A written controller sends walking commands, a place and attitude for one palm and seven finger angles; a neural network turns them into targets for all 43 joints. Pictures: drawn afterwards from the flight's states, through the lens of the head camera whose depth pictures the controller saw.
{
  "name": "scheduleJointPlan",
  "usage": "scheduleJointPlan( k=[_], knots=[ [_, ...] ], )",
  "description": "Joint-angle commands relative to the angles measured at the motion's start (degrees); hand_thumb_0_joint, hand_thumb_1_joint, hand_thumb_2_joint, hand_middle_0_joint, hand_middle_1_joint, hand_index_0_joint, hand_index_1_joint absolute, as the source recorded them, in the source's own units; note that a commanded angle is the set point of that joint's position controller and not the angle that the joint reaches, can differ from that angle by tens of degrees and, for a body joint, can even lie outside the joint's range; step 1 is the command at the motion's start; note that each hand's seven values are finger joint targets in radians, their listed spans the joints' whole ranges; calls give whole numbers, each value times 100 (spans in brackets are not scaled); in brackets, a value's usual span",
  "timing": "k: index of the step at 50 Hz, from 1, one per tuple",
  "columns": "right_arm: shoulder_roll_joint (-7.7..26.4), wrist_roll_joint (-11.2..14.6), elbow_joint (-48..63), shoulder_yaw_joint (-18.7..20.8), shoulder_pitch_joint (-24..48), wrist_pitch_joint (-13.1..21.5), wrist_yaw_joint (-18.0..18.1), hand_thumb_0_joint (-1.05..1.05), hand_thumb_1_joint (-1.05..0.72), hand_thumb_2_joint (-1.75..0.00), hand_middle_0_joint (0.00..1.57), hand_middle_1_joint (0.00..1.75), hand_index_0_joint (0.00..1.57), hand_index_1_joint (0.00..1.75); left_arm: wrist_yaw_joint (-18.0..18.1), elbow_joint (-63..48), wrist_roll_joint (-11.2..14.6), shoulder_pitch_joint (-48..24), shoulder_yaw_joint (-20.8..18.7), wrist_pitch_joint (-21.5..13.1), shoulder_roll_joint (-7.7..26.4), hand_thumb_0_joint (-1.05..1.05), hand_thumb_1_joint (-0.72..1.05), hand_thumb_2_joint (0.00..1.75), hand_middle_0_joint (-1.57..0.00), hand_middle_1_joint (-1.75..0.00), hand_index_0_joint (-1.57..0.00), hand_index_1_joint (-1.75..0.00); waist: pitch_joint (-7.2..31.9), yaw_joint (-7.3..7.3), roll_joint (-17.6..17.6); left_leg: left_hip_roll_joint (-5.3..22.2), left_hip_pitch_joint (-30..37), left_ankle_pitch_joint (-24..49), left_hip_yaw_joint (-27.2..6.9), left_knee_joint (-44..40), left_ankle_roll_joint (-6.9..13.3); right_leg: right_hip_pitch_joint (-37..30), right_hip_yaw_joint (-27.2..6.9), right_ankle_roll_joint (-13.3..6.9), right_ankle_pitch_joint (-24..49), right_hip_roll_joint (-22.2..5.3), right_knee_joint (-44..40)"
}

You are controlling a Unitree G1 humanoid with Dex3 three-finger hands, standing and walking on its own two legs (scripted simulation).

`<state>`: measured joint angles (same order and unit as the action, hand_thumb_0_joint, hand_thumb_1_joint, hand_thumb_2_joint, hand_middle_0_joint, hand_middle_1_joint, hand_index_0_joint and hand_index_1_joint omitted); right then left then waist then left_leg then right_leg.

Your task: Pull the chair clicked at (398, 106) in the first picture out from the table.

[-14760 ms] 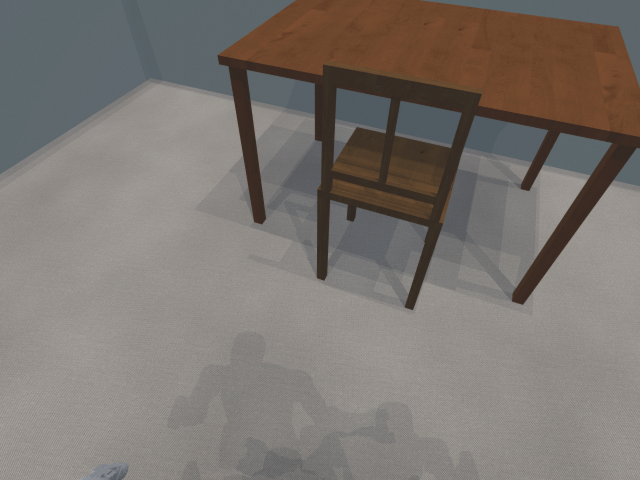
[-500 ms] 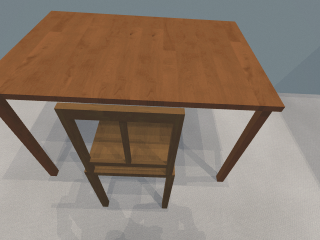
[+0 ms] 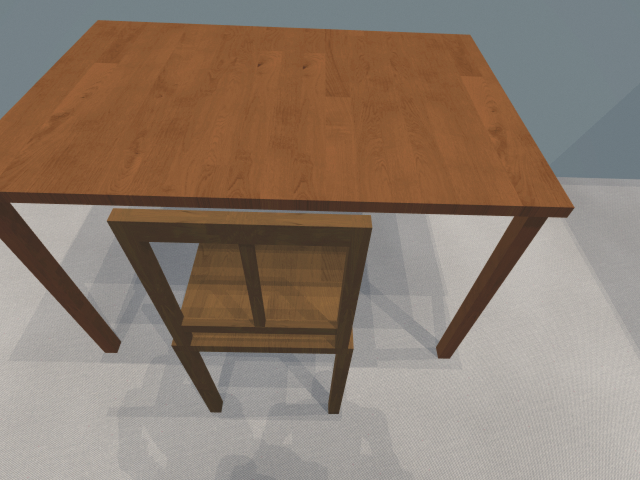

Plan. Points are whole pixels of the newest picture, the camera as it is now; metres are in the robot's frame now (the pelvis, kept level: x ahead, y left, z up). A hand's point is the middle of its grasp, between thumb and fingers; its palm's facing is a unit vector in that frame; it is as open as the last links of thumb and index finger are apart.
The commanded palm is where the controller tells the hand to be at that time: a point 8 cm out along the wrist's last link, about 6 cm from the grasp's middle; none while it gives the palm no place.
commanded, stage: raise the hand toward the chair's back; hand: left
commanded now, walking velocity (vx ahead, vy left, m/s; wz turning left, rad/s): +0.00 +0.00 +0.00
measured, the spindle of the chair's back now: (253, 286) +0.43 +0.14 -0.10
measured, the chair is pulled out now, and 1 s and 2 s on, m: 0.00 0.00 0.00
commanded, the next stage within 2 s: none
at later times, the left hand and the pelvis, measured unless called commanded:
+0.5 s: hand out of the picture +0.12 +0.16 -0.06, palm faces +0.18 -0.98 -0.05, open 10.2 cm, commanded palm +0.12 +0.22 -0.06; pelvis -0.05 -0.05 -0.10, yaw +3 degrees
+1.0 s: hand (182, 436) +0.18 +0.18 -0.05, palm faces +0.05 -1.00 -0.04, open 14.5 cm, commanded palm +0.15 +0.24 -0.05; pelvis -0.03 -0.02 -0.09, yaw +2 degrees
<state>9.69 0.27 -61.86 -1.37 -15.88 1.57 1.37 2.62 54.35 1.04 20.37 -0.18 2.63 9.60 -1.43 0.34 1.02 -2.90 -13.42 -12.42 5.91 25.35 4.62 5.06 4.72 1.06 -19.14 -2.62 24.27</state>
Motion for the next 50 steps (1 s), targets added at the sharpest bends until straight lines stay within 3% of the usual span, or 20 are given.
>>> scheduleJointPlan(
  k=[1, 2, 3, 5, 6, 7, 8, 9, 11, 12, 13, 17, 21, 22, 24, 28, 32, 37, 42, 50],
  knots=[
    [844, 211, 1600, 182, -2, 1471, 253, 0, -90, -90, 20, 30, 20, 30, 432, -4955, 487, 765, 253, -682, -165, 0, 83, 87, -19, -29, -19, -29, 1650, 240, -1444, 829, 2150, 3268, -1345, -492, -706, 2081, -99, -226, 55, 260, 1822],
    [985, 220, 1662, 338, -149, 1477, 211, 0, -90, -90, 20, 30, 20, 30, 387, -5108, 659, 713, 287, -571, -326, 0, 81, 86, -19, -29, -19, -29, 1218, 200, -789, 775, 1471, 2586, -1273, -433, -715, 2251, -74, -157, -136, 263, 1917],
    [1166, 177, 2102, 429, 208, 1512, 160, 0, -90, -90, 20, 30, 20, 30, 303, -5667, 779, -273, 69, -879, 13, 0, 78, 85, -19, -28, -19, -28, 453, 289, -48, 728, 545, 1306, -1253, -153, -590, 2377, 18, -183, -426, 227, 1543],
    [1330, 34, 2519, 507, 405, 1458, 152, 0, -90, -90, 20, 30, 20, 30, -18, -4894, 846, -153, -649, -1589, 409, 0, 74, 83, -18, -27, -18, -27, 135, 298, 697, 433, -792, -596, -1128, 716, -464, 2862, 150, -238, -405, 314, 948],
    [1286, -10, 2664, 501, 518, 1427, 141, 0, -90, -90, 20, 30, 20, 30, -235, -4427, 934, 252, -876, -2032, 370, 0, 71, 82, -18, -27, -18, -27, 338, 174, 864, 351, -1311, -734, -1055, 1155, -438, 3117, 128, -256, -556, 329, 1213],
    [1235, -25, 2801, 507, 624, 1395, 53, 0, -90, -90, 20, 30, 20, 30, -517, -3972, 979, 952, -1052, -2429, 319, 0, 69, 81, -18, -27, -18, -27, 576, -94, 398, 262, -1682, -633, -929, 1504, -495, 3275, 120, -326, -532, 341, 1591],
    [1173, -36, 2960, 548, 788, 1365, 1, 0, -90, -90, 20, 30, 20, 30, -828, -3803, 1149, 1089, -1138, -2896, 301, 0, 67, 80, -18, -26, -18, -26, 626, -200, 1124, 260, -2299, -760, -855, 1941, -510, 3576, 56, -327, -795, 339, 1936],
    [1167, -42, 3153, 586, 962, 1367, -62, 0, -90, -90, 20, 30, 20, 30, -1214, -3960, 1248, 1145, -882, -3403, 61, 0, 64, 79, -17, -26, -17, -26, 695, -257, 1303, 251, -2776, -849, -752, 2306, -507, 3864, -73, -327, -985, 351, 2235],
    [1177, 10, 3522, 663, 1097, 1377, -188, 0, -90, -90, 20, 30, 20, 30, -1831, -4084, 1304, 1133, -1004, -4100, 343, 0, 60, 77, -17, -25, -17, -25, 1116, -311, 609, 205, -3288, -943, -662, 2873, -492, 4086, -365, -357, -1061, 301, 2705],
    [1184, 81, 3669, 693, 1113, 1320, -233, 0, -90, -90, 20, 30, 20, 30, -1955, -3921, 1298, 1341, -1314, -4018, 662, 0, 57, 76, -17, -25, -17, -25, 1190, -446, 76, 186, -3371, -996, -605, 2949, -488, 4014, -546, -395, -1117, 267, 2731],
    [1250, 142, 3972, 648, 1248, 1275, -226, 0, -90, -90, 20, 30, 20, 30, -2060, -4454, 1411, 1062, -1211, -3849, 708, 0, 55, 75, -16, -25, -16, -25, 1391, -419, -139, 156, -3405, -1186, -566, 2953, -447, 3945, -627, -379, -1310, 251, 2742],
    [1135, 232, 4375, 586, 1045, 1137, 49, 0, -90, -90, 20, 30, 20, 30, -1793, -6097, 1645, 169, -1539, -3295, 1214, 0, 46, 71, -16, -23, -16, -23, 1830, -175, -147, 181, -3626, -1643, -595, 3294, -301, 3859, -1190, -222, -2290, 237, 2360],
    [947, 109, 4152, 490, 697, 1218, 220, 0, -90, -90, 20, 30, 20, 30, -1313, -7308, 1486, -528, -1222, -3798, 1078, 0, 36, 67, -15, -22, -15, -22, 1835, 191, -608, 323, -3486, -1153, -735, 3666, -228, 4122, -1215, -215, -1596, 267, 2456],
    [979, 83, 4009, 466, 594, 1239, 247, 0, -90, -90, 20, 30, 20, 30, -1348, -7254, 1428, -790, -1145, -3899, 1135, 0, 34, 66, -14, -21, -14, -21, 1741, 376, -344, 361, -3640, -1131, -796, 3837, -217, 4255, -1249, -166, -1437, 285, 2518],
    [999, 86, 3819, 438, 620, 1317, 274, 0, -90, -90, 20, 30, 20, 30, -1608, -6722, 1426, -555, -1059, -3992, 1075, 0, 29, 64, -14, -20, -14, -20, 1680, 399, -368, 381, -3872, -1077, -832, 4033, -231, 4291, -1301, -118, -1191, 246, 2595],
    [1094, 198, 3752, 399, 668, 1349, 307, 0, -90, -90, 20, 30, 20, 30, -2220, -6037, 1622, -237, -1207, -3440, 1201, 0, 20, 60, -13, -19, -13, -19, 1978, 241, -386, 371, -3857, -906, -847, 3994, -206, 3862, -1384, 9, -859, 171, 2506],
    [979, 237, 3772, 434, 809, 1211, 337, 0, -90, -90, 20, 30, 20, 30, -2189, -5827, 1833, 330, -1854, -2744, 1329, 0, 11, 56, -12, -18, -12, -18, 2476, -61, 33, 357, -3736, -428, -885, 3759, -225, 3003, -1364, 181, 168, 72, 2519],
    [883, 168, 3668, 486, 788, 1186, 280, 0, -90, -90, 20, 30, 20, 30, -1770, -6129, 1730, 416, -1817, -2974, 1131, 0, -1, 51, -11, -16, -11, -16, 2344, -37, 133, 400, -3468, -53, -922, 3482, -243, 3065, -988, 139, 928, 143, 2743],
    [1007, 143, 3632, 538, 718, 1232, 222, 0, -90, -90, 20, 30, 20, 30, -1712, -6007, 1602, 348, -1552, -3337, 1034, 0, -13, 46, -10, -14, -10, -14, 2111, 32, -118, 390, -3239, -86, -891, 3323, -233, 3621, -594, -91, 362, 300, 2881],
    [1132, 125, 3792, 534, 593, 1197, 197, 0, -90, -90, 20, 30, 20, 30, -1574, -6410, 1600, 190, -1399, -3458, 1050, 0, -31, 38, -8, -11, -8, -11, 2395, 21, -448, 411, -2637, -113, -976, 3031, -256, 3959, -185, -248, -52, 427, 3009]
  ],
)
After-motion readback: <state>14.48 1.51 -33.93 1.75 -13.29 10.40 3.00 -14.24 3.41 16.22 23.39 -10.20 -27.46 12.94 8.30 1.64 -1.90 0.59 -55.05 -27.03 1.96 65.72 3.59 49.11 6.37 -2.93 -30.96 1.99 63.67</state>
